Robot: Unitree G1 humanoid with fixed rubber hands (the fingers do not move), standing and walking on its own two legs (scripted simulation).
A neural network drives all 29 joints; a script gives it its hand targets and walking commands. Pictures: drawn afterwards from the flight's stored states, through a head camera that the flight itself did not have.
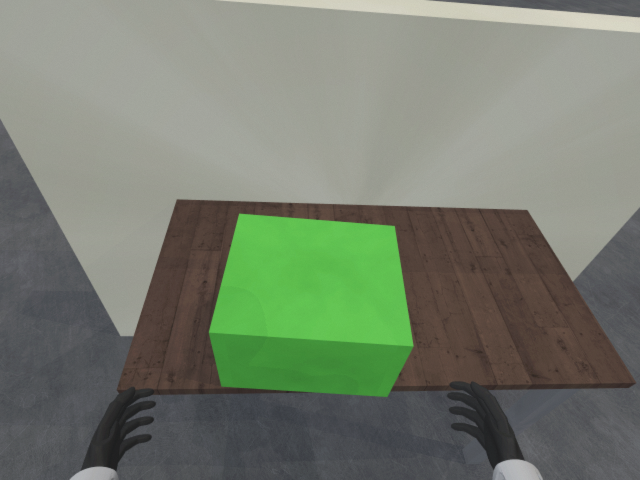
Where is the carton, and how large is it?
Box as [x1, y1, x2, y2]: [209, 214, 413, 396]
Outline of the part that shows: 239,214 209,330 209,335 221,386 387,396 413,346 394,226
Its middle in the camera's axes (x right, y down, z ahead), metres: -0.01 +0.11 +0.64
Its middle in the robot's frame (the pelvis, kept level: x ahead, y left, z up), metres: +0.41 +0.03 -0.06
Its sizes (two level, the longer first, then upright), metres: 0.268 0.229 0.166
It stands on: a table, 0.63 m high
